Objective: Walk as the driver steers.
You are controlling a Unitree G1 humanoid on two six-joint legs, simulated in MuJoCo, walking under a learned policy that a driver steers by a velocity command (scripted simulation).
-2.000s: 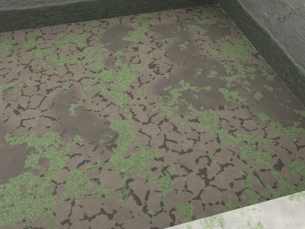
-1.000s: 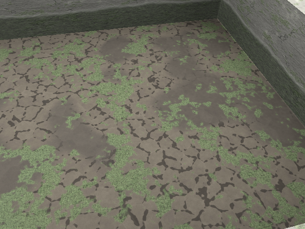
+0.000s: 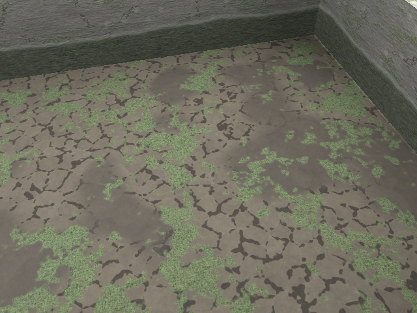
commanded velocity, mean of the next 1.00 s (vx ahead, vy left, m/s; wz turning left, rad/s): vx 0.50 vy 0.00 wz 0.00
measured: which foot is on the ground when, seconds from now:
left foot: down 0.00-1.00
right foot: down 0.00-1.00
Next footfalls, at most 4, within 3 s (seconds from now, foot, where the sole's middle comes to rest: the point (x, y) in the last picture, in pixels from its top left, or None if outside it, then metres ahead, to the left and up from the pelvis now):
none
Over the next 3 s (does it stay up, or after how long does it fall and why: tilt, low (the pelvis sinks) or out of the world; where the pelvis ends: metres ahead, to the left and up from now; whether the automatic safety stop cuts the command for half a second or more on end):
stays up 0.03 -0.01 -0.01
